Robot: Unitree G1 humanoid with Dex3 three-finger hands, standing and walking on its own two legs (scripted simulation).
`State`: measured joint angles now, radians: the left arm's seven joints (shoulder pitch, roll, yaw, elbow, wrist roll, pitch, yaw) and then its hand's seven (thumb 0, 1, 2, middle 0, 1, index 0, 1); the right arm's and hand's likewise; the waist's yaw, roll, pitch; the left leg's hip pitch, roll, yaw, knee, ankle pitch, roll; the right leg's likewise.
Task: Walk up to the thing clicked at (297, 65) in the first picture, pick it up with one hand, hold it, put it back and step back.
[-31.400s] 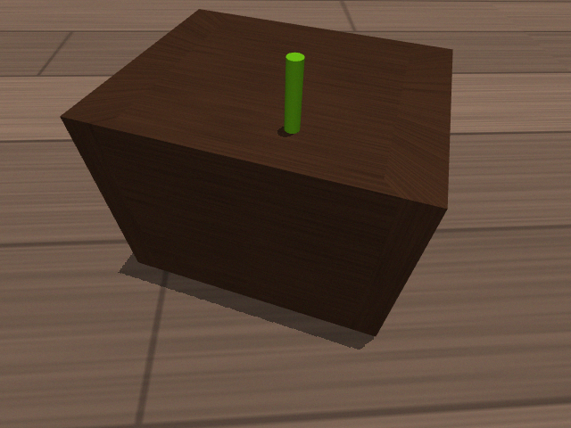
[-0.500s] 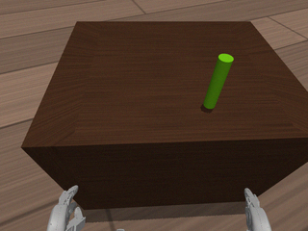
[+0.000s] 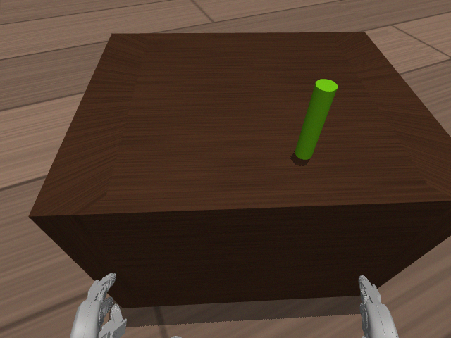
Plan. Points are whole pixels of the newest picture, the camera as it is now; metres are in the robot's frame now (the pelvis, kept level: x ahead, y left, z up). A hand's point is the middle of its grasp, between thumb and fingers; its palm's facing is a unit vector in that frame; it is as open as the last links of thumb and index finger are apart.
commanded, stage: home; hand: right
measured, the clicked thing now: (313, 123) +0.54 -0.17 +0.08
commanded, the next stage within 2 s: stand in 0.20 s
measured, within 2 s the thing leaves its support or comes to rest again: neither
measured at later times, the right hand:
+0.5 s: hand out of the picture +0.08 -0.24 -0.11, palm faces -0.03 +0.93 -0.35, open 15.4 cm
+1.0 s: hand out of the picture +0.05 -0.24 -0.10, palm faces -0.01 +0.94 -0.34, open 7.5 cm
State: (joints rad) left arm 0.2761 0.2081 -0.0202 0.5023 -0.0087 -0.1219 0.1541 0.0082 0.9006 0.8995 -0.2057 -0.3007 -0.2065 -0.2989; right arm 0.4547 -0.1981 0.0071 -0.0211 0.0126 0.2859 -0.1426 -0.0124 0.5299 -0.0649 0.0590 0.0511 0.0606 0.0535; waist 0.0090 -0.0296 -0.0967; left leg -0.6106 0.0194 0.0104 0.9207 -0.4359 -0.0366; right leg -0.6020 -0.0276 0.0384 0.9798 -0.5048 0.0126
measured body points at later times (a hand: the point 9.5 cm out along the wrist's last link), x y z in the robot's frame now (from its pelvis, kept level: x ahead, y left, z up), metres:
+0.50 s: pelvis +0.01 +0.00 +0.04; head +0.02 +0.00 +0.49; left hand +0.08 +0.31 -0.09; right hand +0.08 -0.29 -0.09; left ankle +0.02 +0.15 -0.68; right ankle +0.00 -0.12 -0.68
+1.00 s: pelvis -0.01 +0.01 +0.06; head -0.01 +0.01 +0.51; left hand +0.05 +0.30 -0.08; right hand +0.05 -0.29 -0.07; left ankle +0.02 +0.15 -0.68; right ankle +0.00 -0.12 -0.68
